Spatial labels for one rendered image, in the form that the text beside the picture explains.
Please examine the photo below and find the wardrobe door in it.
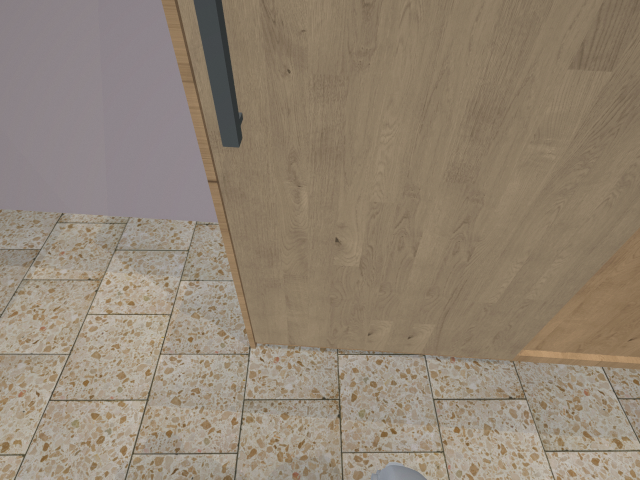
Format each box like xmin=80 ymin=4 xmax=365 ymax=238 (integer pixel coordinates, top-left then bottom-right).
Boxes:
xmin=177 ymin=0 xmax=640 ymax=360
xmin=523 ymin=228 xmax=640 ymax=357

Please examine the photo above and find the handle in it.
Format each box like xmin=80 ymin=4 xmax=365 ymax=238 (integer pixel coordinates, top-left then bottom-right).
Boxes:
xmin=193 ymin=0 xmax=243 ymax=148

